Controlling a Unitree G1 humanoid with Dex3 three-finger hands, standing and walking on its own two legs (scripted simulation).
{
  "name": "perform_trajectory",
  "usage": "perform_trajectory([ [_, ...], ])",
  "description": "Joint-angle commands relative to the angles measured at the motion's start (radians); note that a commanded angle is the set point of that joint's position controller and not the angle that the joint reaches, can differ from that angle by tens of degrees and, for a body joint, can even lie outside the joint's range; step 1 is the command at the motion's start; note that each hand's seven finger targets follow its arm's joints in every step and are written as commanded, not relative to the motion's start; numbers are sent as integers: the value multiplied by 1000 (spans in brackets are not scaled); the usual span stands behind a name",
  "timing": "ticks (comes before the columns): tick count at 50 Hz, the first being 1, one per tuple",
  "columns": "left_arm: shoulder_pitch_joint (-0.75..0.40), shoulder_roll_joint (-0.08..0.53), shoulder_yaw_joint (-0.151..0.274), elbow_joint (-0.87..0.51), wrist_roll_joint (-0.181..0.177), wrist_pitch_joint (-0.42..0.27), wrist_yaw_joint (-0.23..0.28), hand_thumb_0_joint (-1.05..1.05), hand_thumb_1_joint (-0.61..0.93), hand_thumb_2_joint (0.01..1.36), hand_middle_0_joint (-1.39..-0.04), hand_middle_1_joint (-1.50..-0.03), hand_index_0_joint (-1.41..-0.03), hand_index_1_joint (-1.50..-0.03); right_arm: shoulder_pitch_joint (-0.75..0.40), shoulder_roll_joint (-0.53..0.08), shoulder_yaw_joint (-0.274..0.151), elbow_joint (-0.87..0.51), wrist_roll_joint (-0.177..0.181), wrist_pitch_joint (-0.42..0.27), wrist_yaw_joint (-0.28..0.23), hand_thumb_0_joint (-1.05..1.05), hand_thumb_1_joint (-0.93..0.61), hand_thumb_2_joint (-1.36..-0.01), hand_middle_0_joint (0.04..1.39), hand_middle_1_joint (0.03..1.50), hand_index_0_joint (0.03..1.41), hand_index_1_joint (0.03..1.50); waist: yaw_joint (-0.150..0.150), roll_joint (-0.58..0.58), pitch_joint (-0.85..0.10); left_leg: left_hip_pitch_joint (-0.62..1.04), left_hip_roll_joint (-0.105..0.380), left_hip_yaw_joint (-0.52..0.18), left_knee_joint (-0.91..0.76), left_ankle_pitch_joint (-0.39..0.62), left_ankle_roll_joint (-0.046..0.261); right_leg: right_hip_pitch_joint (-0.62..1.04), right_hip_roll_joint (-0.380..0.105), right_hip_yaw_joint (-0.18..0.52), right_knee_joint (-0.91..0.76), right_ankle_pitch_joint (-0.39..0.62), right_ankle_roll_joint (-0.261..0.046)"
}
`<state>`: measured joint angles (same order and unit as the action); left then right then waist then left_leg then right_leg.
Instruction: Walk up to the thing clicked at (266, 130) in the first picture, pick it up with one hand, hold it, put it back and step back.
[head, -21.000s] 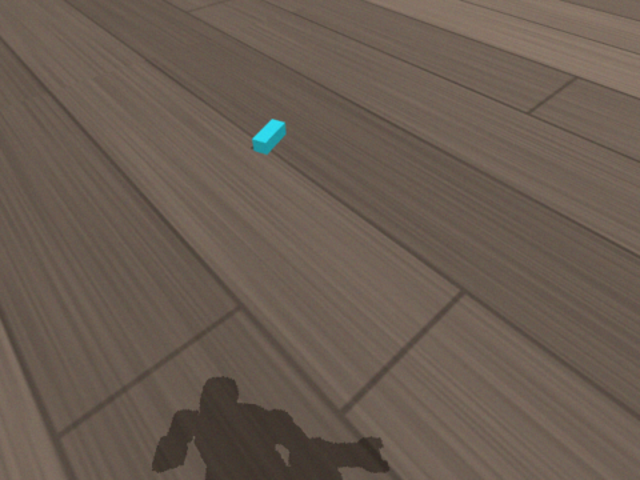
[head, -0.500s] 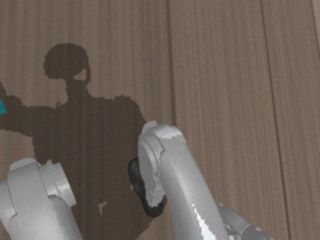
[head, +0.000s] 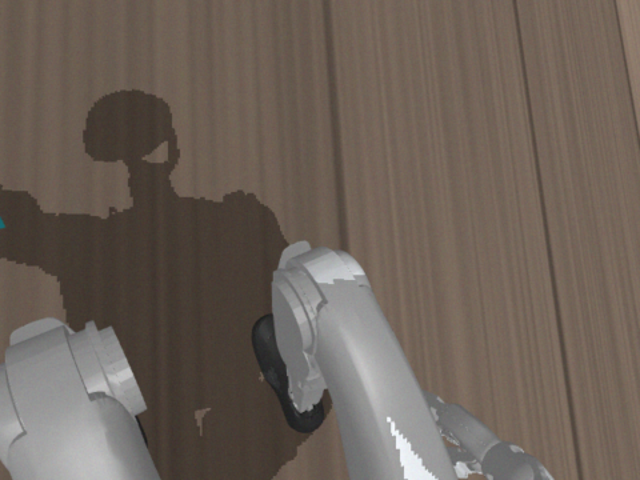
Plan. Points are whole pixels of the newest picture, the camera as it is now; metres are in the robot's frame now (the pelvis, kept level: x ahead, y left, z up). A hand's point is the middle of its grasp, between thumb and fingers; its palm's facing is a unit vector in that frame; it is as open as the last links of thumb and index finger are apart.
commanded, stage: close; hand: left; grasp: from above
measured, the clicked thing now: out of the picture +0.45 +0.35 -0.26
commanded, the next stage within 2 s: settle in 0.50 s
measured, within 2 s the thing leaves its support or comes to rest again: leaves its support in 0.96 s
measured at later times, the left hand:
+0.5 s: hand out of the picture +0.43 +0.35 -0.23, palm faces -0.42 -0.15 -0.89, open 11.1 cm
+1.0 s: hand out of the picture +0.43 +0.36 -0.22, palm faces -0.40 -0.14 -0.91, open 11.0 cm
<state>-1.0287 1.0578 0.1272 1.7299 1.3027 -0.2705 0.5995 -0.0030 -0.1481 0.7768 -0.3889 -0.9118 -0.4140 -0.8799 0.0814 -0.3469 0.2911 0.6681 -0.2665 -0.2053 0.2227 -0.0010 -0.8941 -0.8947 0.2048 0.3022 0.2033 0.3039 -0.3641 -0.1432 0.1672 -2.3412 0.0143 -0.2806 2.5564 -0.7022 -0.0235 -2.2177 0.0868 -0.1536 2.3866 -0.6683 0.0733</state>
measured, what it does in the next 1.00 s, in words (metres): stands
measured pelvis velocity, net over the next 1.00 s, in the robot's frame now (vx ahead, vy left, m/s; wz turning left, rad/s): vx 0.00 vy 0.00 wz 0.01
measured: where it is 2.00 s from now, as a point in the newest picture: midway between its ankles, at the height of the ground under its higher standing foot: (221, 433)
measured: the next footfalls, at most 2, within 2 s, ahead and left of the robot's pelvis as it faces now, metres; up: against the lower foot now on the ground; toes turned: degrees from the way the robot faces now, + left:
none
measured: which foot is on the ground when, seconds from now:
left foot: down 0.00-1.00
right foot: down 0.00-1.00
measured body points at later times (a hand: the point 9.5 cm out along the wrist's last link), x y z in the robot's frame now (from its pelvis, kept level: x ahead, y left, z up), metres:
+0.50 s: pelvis +0.00 +0.00 +0.00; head +0.26 +0.13 +0.34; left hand +0.45 +0.36 -0.18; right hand +0.06 -0.26 -0.06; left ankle +0.07 +0.13 -0.27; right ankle +0.12 -0.12 -0.27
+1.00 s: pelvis +0.00 +0.00 +0.00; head +0.26 +0.14 +0.35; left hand +0.45 +0.36 -0.17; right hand +0.07 -0.26 -0.06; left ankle +0.07 +0.13 -0.27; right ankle +0.12 -0.12 -0.27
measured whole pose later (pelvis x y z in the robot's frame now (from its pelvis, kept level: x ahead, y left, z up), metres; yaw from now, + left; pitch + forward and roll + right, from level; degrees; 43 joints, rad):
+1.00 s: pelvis +0.00 +0.00 +0.00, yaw +0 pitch +28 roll -14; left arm -0.94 0.97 0.16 1.52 1.29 -0.23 0.51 0.01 -0.14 0.62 -0.56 -0.72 -0.59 -0.69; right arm 0.12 -0.33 0.25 0.68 -0.24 -0.18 0.23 0.00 -0.91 -0.90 0.21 0.30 0.20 0.30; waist -0.33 -0.12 0.11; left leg -2.36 0.00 -0.28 2.54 -0.70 -0.03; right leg -2.23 0.07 -0.15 2.38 -0.68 0.06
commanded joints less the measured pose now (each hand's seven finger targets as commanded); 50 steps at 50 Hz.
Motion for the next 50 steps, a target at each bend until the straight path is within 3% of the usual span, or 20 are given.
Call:
perform_trajectory([
  [1,-213,250,21,-124,-31,0,30,0,124,847,-525,-905,-544,-884,172,-328,-92,-3,10,-1,-15,0,-891,-899,199,300,199,300,-28,495,-622,462,34,120,-262,170,34,318,23,-124,-215,222,-82],
  [4,-227,211,-6,-144,-34,-1,24,0,143,851,-547,-888,-562,-872,176,-319,-93,0,9,-5,-11,0,-891,-899,199,300,199,300,-35,526,-639,495,35,116,-265,212,27,320,22,-127,-199,255,-85],
  [5,-184,225,17,-88,-41,4,29,0,160,853,-553,-904,-571,-884,174,-323,-95,6,8,-1,-15,0,-891,-899,199,300,199,300,-27,501,-635,488,37,113,-275,195,27,327,25,-128,-206,243,-86],
  [9,-177,210,10,-97,-41,1,23,0,207,887,-598,-893,-609,-880,175,-322,-94,1,6,3,-12,0,-890,-899,199,300,199,300,-30,491,-623,467,35,116,-265,191,31,328,26,-126,-211,240,-84],
  [17,-182,240,28,-91,-34,-3,23,0,296,884,-667,-885,-679,-873,176,-316,-77,6,3,11,-12,0,-891,-900,199,300,199,300,-30,508,-625,485,35,106,-273,206,26,320,21,-135,-197,246,-86],
  [18,-183,224,10,-81,-35,-3,19,0,315,885,-681,-885,-693,-871,175,-319,-79,1,3,11,-11,0,-891,-900,199,300,199,300,-37,498,-608,472,36,110,-269,190,29,317,22,-131,-202,236,-85],
  [30,-201,237,0,-73,-37,-2,17,0,473,901,-808,-874,-818,-863,173,-318,-65,-6,-4,10,-20,0,-893,-900,199,300,199,300,-50,481,-578,453,36,112,-265,150,34,309,25,-128,-217,207,-81],
  [32,-188,238,1,-76,-43,-1,19,0,348,913,-785,-848,-789,-845,166,-313,-62,-5,0,13,-24,0,-911,-903,200,300,199,300,-41,471,-587,444,37,114,-267,142,34,328,25,-122,-223,204,-82],
  [36,-204,258,13,-128,-42,15,3,0,319,877,-772,-811,-774,-811,182,-317,-76,-5,4,12,-24,0,-913,-904,200,300,199,300,-33,496,-615,457,35,117,-267,164,34,325,23,-120,-220,218,-83],
  [39,-219,274,47,-197,-46,19,1,0,326,873,-771,-810,-775,-808,188,-322,-94,0,7,15,-23,0,-910,-903,200,300,199,300,-8,565,-680,514,35,112,-274,209,22,317,18,-126,-203,246,-90],
  [40,-223,232,19,-220,-42,23,-7,0,327,858,-780,-787,-782,-788,188,-327,-99,-12,6,13,-19,0,-911,-904,200,300,199,300,-17,580,-677,541,34,105,-286,235,15,304,14,-130,-190,260,-94],
  [41,-187,267,53,-206,-38,29,-5,0,328,865,-785,-783,-784,-787,200,-318,-106,11,8,18,-18,0,-910,-903,200,300,199,300,-4,591,-687,547,37,111,-289,239,16,323,20,-124,-193,266,-94],
  [42,-228,241,39,-283,-47,24,-10,0,341,865,-792,-784,-792,-786,182,-319,-110,-9,11,17,-18,0,-909,-903,200,300,199,300,3,608,-723,555,33,114,-286,254,13,314,18,-125,-192,277,-95],
  [43,-213,258,61,-307,-47,26,-11,0,333,854,-779,-781,-781,-781,184,-314,-115,0,14,19,-18,0,-907,-903,200,300,199,300,20,637,-759,579,32,116,-291,267,11,326,17,-124,-187,285,-98],
  [45,-229,222,39,-331,-46,30,-22,0,343,852,-783,-780,-785,-779,175,-309,-127,-6,19,18,-13,0,-907,-903,200,300,199,300,13,642,-717,553,28,121,-297,234,9,282,11,-123,-191,257,-104],
  [46,-213,230,43,-350,-35,39,-27,0,350,828,-786,-769,-791,-766,181,-305,-135,-4,24,18,-10,0,-907,-902,200,300,199,300,24,645,-738,563,28,131,-292,232,13,293,13,-111,-193,260,-101],
  [49,-219,248,93,-478,-49,48,-42,0,382,859,-822,-745,-818,-751,193,-298,-169,1,41,24,-8,0,-906,-902,200,300,199,300,61,686,-837,606,25,148,-296,267,13,315,6,-95,-204,282,-106],
  [50,-194,171,47,-474,-57,57,-53,0,404,837,-835,-738,-834,-740,194,-286,-174,7,46,27,-3,0,-905,-902,200,300,199,300,62,697,-826,610,19,156,-309,282,9,301,1,-94,-206,291,-110],
])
